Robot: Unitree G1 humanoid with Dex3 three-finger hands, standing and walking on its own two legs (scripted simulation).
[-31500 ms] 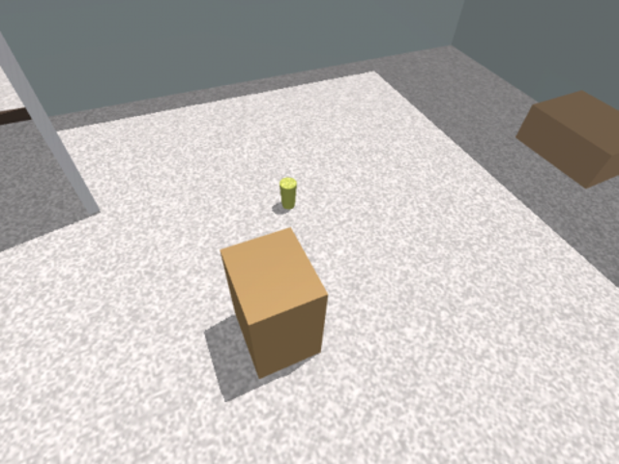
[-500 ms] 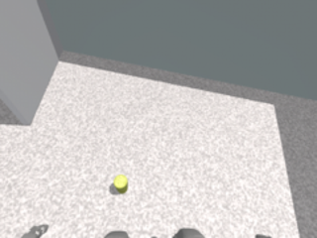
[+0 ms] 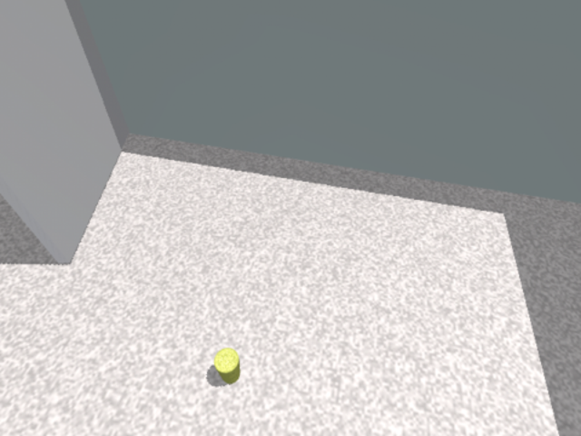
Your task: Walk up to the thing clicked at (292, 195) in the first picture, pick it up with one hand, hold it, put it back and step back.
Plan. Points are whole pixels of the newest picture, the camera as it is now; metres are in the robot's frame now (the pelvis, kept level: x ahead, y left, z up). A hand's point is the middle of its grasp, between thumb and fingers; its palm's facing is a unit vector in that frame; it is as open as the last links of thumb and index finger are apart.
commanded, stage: stand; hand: left
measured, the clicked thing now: (228, 367) +0.44 +0.20 -0.71
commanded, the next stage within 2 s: go down in 1.72 s
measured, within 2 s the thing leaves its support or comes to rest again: neither
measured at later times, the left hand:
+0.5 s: hand out of the picture +0.10 +0.26 -0.15, palm faces -0.03 -0.94 -0.33, open 7.4 cm
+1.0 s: hand out of the picture +0.08 +0.26 -0.16, palm faces -0.02 -0.94 -0.34, open 7.4 cm
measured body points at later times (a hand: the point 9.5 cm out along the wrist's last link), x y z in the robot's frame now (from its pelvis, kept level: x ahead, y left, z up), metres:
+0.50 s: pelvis +0.01 +0.01 +0.00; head +0.02 +0.01 +0.45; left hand +0.10 +0.31 -0.13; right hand +0.08 -0.30 -0.13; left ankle +0.02 +0.15 -0.75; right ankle +0.02 -0.12 -0.75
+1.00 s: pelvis +0.02 +0.01 +0.00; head +0.03 +0.01 +0.45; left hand +0.08 +0.31 -0.13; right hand +0.09 -0.29 -0.13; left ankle +0.02 +0.15 -0.75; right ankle +0.02 -0.12 -0.75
